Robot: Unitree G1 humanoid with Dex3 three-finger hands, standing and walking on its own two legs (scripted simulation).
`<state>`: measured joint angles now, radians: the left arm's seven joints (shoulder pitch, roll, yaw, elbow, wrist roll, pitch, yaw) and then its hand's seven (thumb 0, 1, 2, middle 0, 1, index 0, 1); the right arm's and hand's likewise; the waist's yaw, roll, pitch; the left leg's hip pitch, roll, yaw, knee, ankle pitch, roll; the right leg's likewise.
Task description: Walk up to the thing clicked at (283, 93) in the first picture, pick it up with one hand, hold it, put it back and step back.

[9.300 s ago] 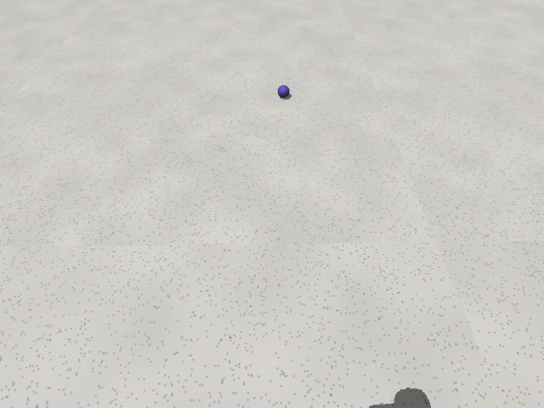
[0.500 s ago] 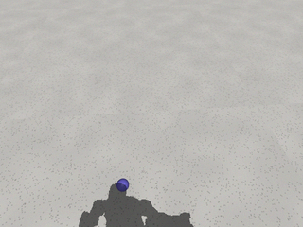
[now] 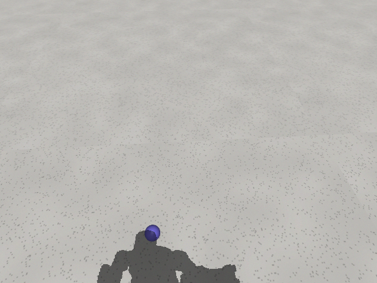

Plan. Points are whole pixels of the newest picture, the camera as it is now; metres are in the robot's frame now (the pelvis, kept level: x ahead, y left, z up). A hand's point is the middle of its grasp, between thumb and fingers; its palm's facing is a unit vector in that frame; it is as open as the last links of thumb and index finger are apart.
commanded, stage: stand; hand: left
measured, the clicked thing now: (152, 233) +0.48 +0.20 -0.74
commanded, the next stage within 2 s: walk up in 0.82 s
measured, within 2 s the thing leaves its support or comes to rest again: neither
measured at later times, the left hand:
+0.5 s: hand out of the picture +0.08 +0.25 -0.16, palm faces -0.04 -0.94 -0.34, open 7.4 cm
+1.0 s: hand out of the picture +0.09 +0.26 -0.16, palm faces -0.06 -0.94 -0.35, open 7.4 cm
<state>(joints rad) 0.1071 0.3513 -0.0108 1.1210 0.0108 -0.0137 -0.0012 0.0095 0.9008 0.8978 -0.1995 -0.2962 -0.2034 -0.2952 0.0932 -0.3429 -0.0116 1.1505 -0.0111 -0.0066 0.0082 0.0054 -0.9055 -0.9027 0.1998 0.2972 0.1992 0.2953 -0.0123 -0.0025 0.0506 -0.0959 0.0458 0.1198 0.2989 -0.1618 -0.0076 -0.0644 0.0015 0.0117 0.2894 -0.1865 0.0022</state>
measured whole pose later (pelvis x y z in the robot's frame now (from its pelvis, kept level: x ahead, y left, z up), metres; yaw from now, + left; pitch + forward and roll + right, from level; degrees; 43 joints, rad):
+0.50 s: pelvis +0.00 +0.00 +0.00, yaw +0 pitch -2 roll +0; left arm 0.11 0.35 -0.01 1.12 0.01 -0.01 0.00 0.01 0.90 0.90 -0.20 -0.30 -0.20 -0.30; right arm 0.10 -0.34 -0.01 1.15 -0.01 -0.01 0.00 0.01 -0.91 -0.90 0.20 0.30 0.20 0.30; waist -0.01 0.00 0.05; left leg -0.09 0.04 0.11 0.30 -0.17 0.00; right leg -0.06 0.00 0.01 0.29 -0.19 0.01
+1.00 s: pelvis +0.02 -0.02 -0.01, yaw -2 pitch -3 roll +1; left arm 0.18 0.43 0.08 1.01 0.05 0.06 -0.07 0.01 0.90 0.90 -0.20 -0.30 -0.20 -0.30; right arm 0.22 -0.36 -0.08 1.04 -0.03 -0.06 -0.02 0.00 -0.90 -0.90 0.21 0.30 0.20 0.30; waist 0.00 -0.06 0.07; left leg -0.09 0.07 0.15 0.39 -0.24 -0.02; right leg -0.33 -0.04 0.07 0.83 -0.44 -0.02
